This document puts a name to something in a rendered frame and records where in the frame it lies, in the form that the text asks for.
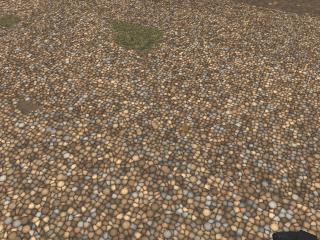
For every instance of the right robot hand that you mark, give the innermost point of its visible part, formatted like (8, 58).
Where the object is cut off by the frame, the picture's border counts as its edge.
(293, 235)

